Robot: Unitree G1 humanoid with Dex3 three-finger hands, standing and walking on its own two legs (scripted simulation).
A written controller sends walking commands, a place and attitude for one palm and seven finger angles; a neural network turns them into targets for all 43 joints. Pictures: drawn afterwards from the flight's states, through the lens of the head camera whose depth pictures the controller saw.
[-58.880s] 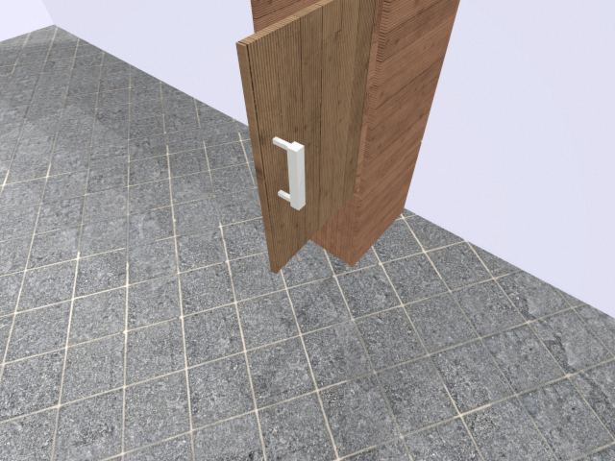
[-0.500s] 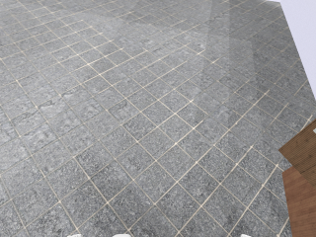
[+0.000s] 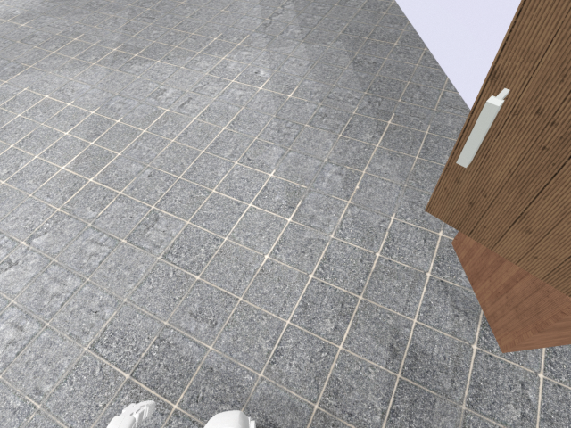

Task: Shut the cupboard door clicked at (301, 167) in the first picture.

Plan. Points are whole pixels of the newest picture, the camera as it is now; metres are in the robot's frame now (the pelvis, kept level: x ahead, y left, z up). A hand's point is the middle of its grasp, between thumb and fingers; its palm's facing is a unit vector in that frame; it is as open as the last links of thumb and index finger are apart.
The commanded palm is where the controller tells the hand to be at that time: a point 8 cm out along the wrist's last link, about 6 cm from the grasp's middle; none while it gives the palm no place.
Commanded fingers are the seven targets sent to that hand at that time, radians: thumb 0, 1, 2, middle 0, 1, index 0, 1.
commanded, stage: turn to face it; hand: left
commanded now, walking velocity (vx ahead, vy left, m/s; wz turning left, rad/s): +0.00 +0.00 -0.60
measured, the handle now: (483, 129) +0.65 -0.35 +0.00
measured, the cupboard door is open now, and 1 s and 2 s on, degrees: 40 40 40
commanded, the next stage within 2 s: take the last steps up to it in 1.22 s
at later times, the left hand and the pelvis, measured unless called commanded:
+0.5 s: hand (156, 407) +0.16 +0.24 -0.16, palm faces -0.24 -0.95 -0.20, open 7.4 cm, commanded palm none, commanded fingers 0.00 0.90 0.90 -0.20 -0.30 -0.20 -0.30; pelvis +0.03 +0.04 +0.02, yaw -18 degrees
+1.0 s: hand (241, 367) +0.22 +0.10 -0.14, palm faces -0.54 -0.79 -0.27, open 7.4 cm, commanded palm none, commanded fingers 0.00 0.90 0.90 -0.20 -0.30 -0.20 -0.30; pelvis +0.03 -0.01 +0.01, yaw -34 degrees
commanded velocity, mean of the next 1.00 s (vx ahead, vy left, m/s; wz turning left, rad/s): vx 0.00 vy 0.00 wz -0.53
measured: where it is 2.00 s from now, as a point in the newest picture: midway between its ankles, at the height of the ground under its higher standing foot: outside the picture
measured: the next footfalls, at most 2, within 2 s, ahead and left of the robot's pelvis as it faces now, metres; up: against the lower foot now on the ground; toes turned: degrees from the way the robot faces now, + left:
left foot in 0.34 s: +0.10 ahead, +0.13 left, +0.00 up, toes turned -9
right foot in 0.80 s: +0.00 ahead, -0.11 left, +0.00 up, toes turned -34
